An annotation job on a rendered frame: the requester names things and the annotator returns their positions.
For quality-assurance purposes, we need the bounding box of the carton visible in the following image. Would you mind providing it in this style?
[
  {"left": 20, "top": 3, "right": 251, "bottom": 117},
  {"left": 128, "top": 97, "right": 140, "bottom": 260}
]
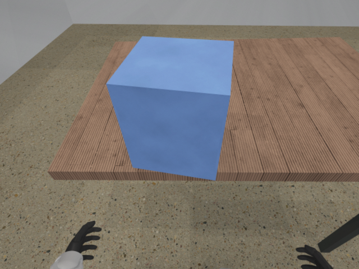
[{"left": 106, "top": 36, "right": 234, "bottom": 180}]

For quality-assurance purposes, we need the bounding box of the right robot hand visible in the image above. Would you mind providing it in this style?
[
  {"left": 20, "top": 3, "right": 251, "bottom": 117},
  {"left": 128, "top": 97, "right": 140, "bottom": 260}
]
[{"left": 296, "top": 245, "right": 333, "bottom": 269}]

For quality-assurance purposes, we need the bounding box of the left robot hand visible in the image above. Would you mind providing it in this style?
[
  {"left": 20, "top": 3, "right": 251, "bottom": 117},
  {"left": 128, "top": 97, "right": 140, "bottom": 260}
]
[{"left": 65, "top": 221, "right": 102, "bottom": 260}]

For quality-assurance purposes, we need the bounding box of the table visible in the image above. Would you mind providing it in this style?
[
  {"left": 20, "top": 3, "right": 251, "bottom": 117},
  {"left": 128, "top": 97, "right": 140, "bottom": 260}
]
[{"left": 47, "top": 37, "right": 359, "bottom": 253}]

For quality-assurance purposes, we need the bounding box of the left robot forearm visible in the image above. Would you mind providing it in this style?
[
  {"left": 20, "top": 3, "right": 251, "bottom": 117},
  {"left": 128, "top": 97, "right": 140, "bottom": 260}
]
[{"left": 50, "top": 251, "right": 84, "bottom": 269}]

